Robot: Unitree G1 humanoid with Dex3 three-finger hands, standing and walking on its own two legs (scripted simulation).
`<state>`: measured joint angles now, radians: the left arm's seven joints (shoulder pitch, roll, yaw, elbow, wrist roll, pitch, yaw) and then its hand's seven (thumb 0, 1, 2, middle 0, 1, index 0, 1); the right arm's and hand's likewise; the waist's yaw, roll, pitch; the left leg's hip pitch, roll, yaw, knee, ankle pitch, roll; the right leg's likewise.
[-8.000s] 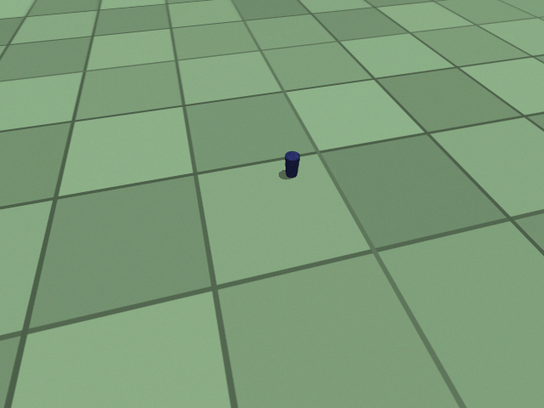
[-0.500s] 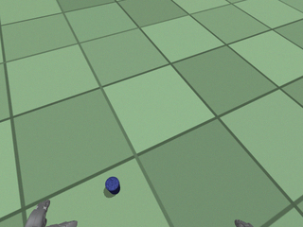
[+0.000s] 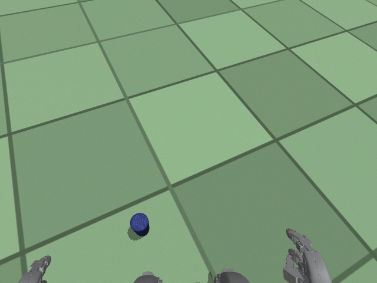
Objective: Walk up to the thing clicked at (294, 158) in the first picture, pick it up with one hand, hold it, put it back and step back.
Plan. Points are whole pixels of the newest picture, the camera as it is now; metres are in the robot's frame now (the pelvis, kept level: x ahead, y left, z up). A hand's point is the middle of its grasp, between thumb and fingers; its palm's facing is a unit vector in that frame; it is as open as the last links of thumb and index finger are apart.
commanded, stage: go down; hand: left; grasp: from the side
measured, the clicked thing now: (141, 225) +0.42 +0.19 -0.64
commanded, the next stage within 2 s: none
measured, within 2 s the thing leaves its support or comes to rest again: neither
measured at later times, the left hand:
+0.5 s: hand (62, 251) +0.24 +0.33 -0.21, palm faces +0.13 -0.96 -0.26, open 17.2 cm
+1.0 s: hand (61, 236) +0.29 +0.37 -0.27, palm faces +0.16 -0.97 -0.19, open 17.0 cm
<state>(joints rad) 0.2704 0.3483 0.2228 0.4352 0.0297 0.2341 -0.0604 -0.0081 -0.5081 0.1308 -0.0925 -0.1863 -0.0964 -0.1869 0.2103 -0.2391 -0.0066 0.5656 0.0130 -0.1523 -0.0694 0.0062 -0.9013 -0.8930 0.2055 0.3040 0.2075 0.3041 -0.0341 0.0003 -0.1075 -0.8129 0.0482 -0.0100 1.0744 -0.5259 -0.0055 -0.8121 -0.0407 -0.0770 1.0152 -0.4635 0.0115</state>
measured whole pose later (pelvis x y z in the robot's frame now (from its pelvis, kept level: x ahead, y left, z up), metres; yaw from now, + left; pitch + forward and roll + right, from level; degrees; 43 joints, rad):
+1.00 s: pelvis -0.08 +0.00 -0.23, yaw -2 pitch +33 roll -5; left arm -0.43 0.72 0.69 0.99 -0.12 -0.38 -0.52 -0.01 -0.45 0.07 -0.06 -0.10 -0.06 -0.10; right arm 0.13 -0.35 0.05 0.67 -0.02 -0.17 -0.03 0.00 -0.91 -0.90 0.21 0.30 0.21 0.30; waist -0.07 -0.02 -0.15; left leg -1.88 0.04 -0.07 1.99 -0.70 0.00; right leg -1.87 -0.07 -0.08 1.91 -0.62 -0.01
